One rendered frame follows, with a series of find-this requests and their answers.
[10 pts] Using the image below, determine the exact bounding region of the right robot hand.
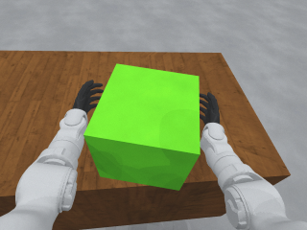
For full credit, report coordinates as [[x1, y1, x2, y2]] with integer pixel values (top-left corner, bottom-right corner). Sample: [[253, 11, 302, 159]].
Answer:
[[199, 92, 220, 125]]

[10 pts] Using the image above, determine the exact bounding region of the pedestal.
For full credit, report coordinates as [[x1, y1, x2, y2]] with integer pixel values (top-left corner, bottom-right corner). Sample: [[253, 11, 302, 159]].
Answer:
[[0, 50, 291, 230]]

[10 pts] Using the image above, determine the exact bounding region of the carton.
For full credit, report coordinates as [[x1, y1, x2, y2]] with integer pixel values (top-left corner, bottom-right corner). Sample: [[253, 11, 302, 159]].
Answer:
[[83, 63, 201, 191]]

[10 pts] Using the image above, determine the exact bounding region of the right robot forearm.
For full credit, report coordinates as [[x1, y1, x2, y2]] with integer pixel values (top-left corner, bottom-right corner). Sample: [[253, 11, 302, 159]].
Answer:
[[200, 123, 286, 214]]

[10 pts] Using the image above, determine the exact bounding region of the left robot upper arm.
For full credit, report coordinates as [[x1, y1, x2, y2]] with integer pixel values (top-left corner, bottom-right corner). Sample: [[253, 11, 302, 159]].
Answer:
[[0, 162, 78, 230]]

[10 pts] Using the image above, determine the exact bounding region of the left robot hand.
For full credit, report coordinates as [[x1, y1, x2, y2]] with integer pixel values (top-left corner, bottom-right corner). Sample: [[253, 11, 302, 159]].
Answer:
[[72, 80, 104, 115]]

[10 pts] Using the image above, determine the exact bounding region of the right robot upper arm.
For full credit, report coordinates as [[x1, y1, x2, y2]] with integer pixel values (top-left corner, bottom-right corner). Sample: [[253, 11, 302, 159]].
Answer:
[[224, 179, 307, 230]]

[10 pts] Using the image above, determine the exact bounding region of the left robot forearm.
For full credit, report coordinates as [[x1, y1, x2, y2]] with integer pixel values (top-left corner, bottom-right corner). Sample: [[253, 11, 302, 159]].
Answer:
[[15, 108, 88, 205]]

